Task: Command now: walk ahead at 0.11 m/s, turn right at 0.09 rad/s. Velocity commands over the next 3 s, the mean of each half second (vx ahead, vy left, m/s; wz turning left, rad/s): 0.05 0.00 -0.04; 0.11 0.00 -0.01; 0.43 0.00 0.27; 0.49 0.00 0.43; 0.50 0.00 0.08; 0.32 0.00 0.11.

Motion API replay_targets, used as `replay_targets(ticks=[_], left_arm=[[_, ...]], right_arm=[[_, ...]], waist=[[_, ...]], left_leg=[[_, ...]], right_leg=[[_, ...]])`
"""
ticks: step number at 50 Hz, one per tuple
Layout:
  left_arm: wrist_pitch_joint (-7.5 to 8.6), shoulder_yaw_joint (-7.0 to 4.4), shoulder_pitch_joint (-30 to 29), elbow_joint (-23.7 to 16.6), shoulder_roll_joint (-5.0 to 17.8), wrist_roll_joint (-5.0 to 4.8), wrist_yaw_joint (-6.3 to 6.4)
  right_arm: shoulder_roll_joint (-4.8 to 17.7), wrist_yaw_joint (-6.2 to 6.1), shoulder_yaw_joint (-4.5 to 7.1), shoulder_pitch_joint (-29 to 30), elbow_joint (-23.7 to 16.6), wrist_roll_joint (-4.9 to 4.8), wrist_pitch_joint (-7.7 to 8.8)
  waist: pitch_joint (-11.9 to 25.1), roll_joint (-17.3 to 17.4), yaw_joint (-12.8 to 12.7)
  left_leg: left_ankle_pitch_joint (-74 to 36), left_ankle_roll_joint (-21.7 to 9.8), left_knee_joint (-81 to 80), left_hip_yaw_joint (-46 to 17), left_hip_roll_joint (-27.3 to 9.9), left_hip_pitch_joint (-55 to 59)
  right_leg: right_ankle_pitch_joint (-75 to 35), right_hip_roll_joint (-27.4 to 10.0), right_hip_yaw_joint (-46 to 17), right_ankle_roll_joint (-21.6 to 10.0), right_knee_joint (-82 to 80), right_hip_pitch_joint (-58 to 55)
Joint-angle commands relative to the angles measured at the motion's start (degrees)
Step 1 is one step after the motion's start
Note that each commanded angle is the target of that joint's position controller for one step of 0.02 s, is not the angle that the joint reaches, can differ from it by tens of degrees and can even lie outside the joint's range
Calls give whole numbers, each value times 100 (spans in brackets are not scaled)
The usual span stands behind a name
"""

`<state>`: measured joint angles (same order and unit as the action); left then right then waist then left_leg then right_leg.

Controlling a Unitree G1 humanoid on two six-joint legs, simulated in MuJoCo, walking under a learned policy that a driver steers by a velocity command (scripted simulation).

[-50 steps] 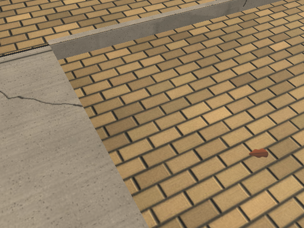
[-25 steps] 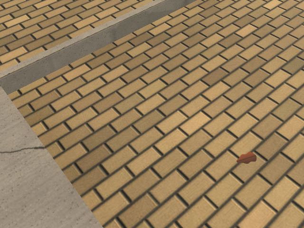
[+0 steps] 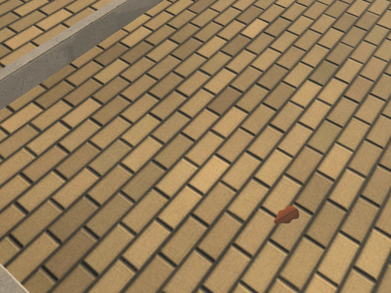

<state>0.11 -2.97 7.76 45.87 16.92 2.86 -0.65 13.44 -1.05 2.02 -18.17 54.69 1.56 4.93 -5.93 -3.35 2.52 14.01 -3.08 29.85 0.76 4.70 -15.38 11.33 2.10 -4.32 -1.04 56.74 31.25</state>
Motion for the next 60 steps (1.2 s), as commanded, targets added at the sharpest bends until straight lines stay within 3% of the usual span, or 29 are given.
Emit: replay_targets(ticks=[1,3,7,10,12,13,14,15,17,18,19,21,23,25,29,30,31,32,34,40,43,45,49,53,54,55,56,57,60], left_arm=[[-18,-74,355,-187,162,-76,-92],[17,-36,193,-193,144,-148,-108],[96,29,-735,-389,178,-148,-79],[231,62,-438,-85,121,-324,-151],[216,-27,843,624,226,-152,-158],[222,-111,1683,983,425,-97,-150],[337,-90,2083,1108,569,-114,-216],[353,-138,2123,1063,630,-246,-187],[324,-47,1485,774,321,-283,28],[335,-45,810,582,435,-231,200],[338,43,468,532,220,-152,277],[398,199,480,700,1,-118,268],[464,250,715,959,-129,-195,211],[467,222,992,1099,-47,-179,143],[283,194,1148,1204,-91,-159,105],[246,203,1365,1255,-166,-121,123],[235,217,1693,1259,-334,-112,125],[167,237,2182,1395,-593,-247,122],[43,150,1705,1463,-329,-193,141],[51,114,1727,1618,-416,-119,108],[81,105,1371,1391,-570,-6,43],[159,60,985,1148,-491,9,-3],[307,37,1008,1065,-570,-98,-52],[370,-56,2211,1510,-521,-151,1],[414,-127,2773,1614,-211,-85,75],[426,-262,3306,1649,453,-62,129],[345,-254,3121,1686,372,-29,182],[356,-185,2550,1506,159,-43,175],[507,-67,1848,1329,-220,-142,186]], right_arm=[[592,-133,115,646,-295,-67,169],[526,-168,89,595,-339,-6,137],[469,-234,107,-191,-181,208,29],[445,-343,143,-650,-106,239,-132],[415,-305,158,-788,-70,107,-280],[327,-191,176,-898,-35,-24,-313],[334,-254,226,-1481,-4,-335,-357],[363,-349,148,-1658,69,-320,-363],[411,-310,108,-824,-77,-71,-375],[456,-197,91,-612,-214,5,-433],[527,-123,109,-353,-123,80,-558],[429,23,114,49,-226,53,-674],[-8,70,-17,-13,-105,37,-681],[-139,11,-90,-9,7,-86,-670],[14,-91,-77,-79,194,-53,-575],[81,-107,-77,-155,250,-11,-513],[353,-122,-41,-408,304,41,-428],[331,-108,-92,-50,310,-33,-408],[34,-42,-129,297,273,-79,-394],[259,-69,16,-25,486,-122,-399],[513,-62,175,-723,620,-88,-451],[519,-60,220,-810,631,-13,-396],[443,-32,257,-331,533,-55,-262],[361,-14,293,-6,433,-113,-237],[82,18,221,266,247,-91,-195],[-354,80,121,417,-9,-109,-132],[153,125,240,729,-111,80,-140],[65,201,233,744,-88,59,-134],[-29,304,236,213,248,61,-152]], waist=[[558,758,-638],[541,646,-627],[66,613,-14],[4,436,174],[240,-115,-91],[717,-735,-409],[1321,-963,-308],[1614,-994,-388],[1620,145,-394],[1694,128,-133],[1373,222,-74],[749,186,12],[771,-420,-24],[946,-785,-158],[562,-166,-88],[494,91,-126],[613,642,-276],[544,1170,-625],[170,946,-400],[203,812,-308],[-207,1209,11],[-294,1171,84],[-18,992,-283],[195,598,-869],[246,-287,-1125],[302,-1478,-1232],[-164,-596,-1091],[-423,-198,-763],[-190,-11,-292]], left_leg=[[873,-697,-856,-1468,-1066,-1064],[1198,-683,-507,-1398,-1047,-1335],[1499,-752,659,-1502,-1087,-483],[1214,-648,1677,-1308,-894,-84],[1028,-437,3229,-543,-382,-734],[2495,-223,5029,138,281,-1415],[4219,-94,6957,199,383,-2799],[3858,-160,7924,-266,216,-3821],[2396,-98,8003,-584,-149,-4227],[1309,83,6742,-771,-473,-3749],[766,255,6275,-593,-566,-3086],[-204,498,4095,-430,-735,-1854],[-486,465,2217,-118,-687,-960],[-179,358,1522,44,-508,-289],[-495,128,-132,13,-565,572],[-704,111,-609,-289,-830,1012],[-1949,21,-614,-1032,-1615,1594],[-2203,-343,-629,-1333,-1953,1039],[-845,-147,-841,-1045,-1430,-45],[1747,-207,-1047,-964,-1060,122],[3578,-878,-1774,-2366,-1946,409],[3340,-1226,-2122,-2958,-2354,366],[1793,-949,-2064,-1882,-1914,-134],[2007,-586,-889,-804,-1207,-1760],[1939,-356,439,-287,-793,-2585],[1810,-190,2136,452,-163,-3639],[1503,-278,2835,-56,-510,-3734],[896,-320,3050,-298,-672,-3679],[-249,-206,3068,-382,-740,-2877]], right_leg=[[-2516,-74,-38,-80,-869,-946],[-3315,-71,-30,-56,-1255,-1223],[-3399,-303,-186,167,-2590,-403],[-3899,-658,-92,215,-4265,-1017],[-4515,-571,458,120,-5130,-2905],[-6108,-943,316,-77,-4709,-4119],[-8871,-2003,-136,-363,-2831,-5554],[-9085,-2522,-435,-871,-2388,-6030],[-6424,-2500,-565,-1351,-2890,-4926],[-3796,-2753,-984,-1682,-3420,-3999],[-3212,-2494,-920,-1737,-3859,-2848],[-3052,-1692,-249,-1424,-4154,-1505],[-3455,-1110,240,-1040,-4034,-1531],[-3729,-1136,118,-993,-3949,-1701],[-1362,-1251,-311,-786,-3752,-1302],[-501,-1141,-402,-571,-3744,-1053],[427,-859,-267,-328,-3488,-797],[681,-445,61,-227,-3668,-1093],[118,-418,42,-155,-3697,-1931],[1225,-209,322,-243,-3295,-1746],[1631,32,798,-336,-1973,-448],[1603,-185,603,-383,-1058,40],[1173,-218,625,-347,-1541,-811],[579,125,935,-327,-3103,-3564],[1660,-825,-406,-454,-3883,-4228],[3582,-2389,-2980,-918,-5033,-4556],[3729,-2616,-3208,-1186,-5061,-3776],[3360,-2330,-2691,-1067,-5029,-3386],[894,-1642,-869,-574,-5087,-2932]])
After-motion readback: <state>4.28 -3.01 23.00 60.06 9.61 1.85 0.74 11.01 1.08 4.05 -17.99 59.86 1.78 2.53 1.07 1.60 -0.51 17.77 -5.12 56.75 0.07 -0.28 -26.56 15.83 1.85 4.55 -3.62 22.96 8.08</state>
